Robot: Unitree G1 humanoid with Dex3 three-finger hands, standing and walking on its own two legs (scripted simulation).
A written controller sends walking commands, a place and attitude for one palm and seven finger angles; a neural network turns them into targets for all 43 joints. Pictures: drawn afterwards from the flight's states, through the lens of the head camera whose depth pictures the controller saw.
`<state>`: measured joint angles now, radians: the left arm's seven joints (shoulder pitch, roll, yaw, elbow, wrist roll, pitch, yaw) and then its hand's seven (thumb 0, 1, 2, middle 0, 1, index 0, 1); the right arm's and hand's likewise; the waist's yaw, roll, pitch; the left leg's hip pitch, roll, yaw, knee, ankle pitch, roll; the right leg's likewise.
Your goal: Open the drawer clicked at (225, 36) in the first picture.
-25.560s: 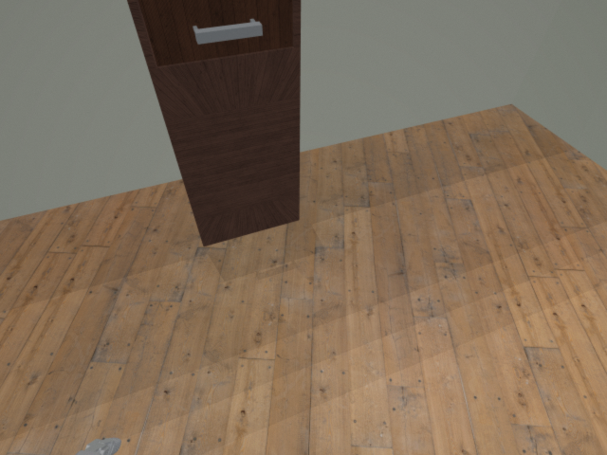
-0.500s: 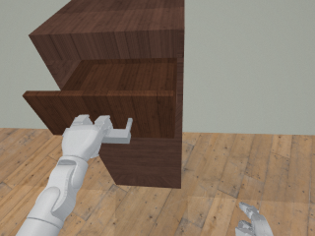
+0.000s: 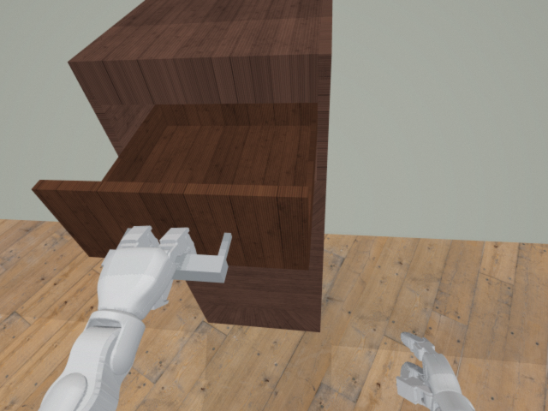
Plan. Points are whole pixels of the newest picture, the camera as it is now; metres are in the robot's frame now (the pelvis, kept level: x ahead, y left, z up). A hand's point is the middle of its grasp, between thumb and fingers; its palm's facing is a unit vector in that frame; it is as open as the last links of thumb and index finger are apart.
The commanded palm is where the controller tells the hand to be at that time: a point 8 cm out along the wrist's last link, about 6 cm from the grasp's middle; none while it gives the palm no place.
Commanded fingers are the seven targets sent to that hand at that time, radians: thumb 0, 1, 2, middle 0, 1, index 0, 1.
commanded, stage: pull the drawer open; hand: left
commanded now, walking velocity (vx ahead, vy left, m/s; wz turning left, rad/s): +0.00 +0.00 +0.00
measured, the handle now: (171, 251) +0.30 +0.19 +0.10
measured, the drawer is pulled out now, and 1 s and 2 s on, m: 0.22 0.30 0.28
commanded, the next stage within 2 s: open the thumb to release the handle in 0.96 s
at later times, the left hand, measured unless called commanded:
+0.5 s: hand (145, 326) +0.20 +0.20 +0.08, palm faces +0.06 -0.12 -0.99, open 5.9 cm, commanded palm +0.16 +0.21 +0.13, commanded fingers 0.00 0.90 0.90 -0.40 -1.35 -0.40 -1.35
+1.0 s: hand (135, 350) +0.17 +0.20 +0.08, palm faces +0.04 -0.13 -0.99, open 5.9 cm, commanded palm +0.12 +0.22 +0.13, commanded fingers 0.00 0.90 0.90 -0.40 -1.35 -0.40 -1.35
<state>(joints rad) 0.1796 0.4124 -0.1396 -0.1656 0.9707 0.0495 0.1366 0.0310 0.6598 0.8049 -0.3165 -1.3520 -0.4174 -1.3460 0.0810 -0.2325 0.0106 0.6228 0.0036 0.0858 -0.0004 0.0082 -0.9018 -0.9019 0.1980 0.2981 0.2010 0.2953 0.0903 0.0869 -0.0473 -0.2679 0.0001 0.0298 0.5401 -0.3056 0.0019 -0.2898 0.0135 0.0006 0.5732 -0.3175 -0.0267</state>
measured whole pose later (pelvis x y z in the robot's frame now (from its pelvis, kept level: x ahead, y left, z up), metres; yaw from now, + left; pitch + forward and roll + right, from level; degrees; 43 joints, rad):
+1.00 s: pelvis +0.00 -0.01 -0.01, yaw -2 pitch +2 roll +0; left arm 0.64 0.47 -0.04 -0.46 0.93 -0.01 0.25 0.02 0.65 0.76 -0.32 -1.35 -0.42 -1.35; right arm 0.10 -0.25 0.02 0.57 0.00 0.09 0.02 0.01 -0.90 -0.90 0.20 0.30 0.20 0.30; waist 0.09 0.09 -0.05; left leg -0.30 0.03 0.05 0.60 -0.34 -0.01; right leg -0.33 0.04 0.02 0.62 -0.33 -0.04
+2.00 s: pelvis -0.02 +0.01 +0.00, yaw +1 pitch +0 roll +0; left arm 0.34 0.36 -0.18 -0.35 1.01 0.15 0.16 -0.01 -0.49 0.30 -0.32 -1.20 -0.33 -1.22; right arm 0.08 -0.22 0.04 0.61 -0.01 0.11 0.03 0.01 -0.90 -0.90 0.20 0.30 0.20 0.30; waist 0.13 0.10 -0.03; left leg -0.28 -0.01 0.02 0.60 -0.31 0.02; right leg -0.29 0.00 -0.01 0.60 -0.32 -0.01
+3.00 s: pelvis -0.03 +0.00 +0.01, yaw +1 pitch -4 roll +1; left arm 0.08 0.58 0.00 -0.53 0.77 0.22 -0.14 0.00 -0.49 0.30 -0.33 -1.20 -0.32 -1.20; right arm 0.02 -0.26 0.07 0.61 0.04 0.11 0.03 0.01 -0.90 -0.90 0.20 0.30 0.20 0.30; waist 0.11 0.15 0.00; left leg -0.16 -0.01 0.01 0.45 -0.23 0.01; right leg -0.17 0.00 -0.02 0.48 -0.24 -0.02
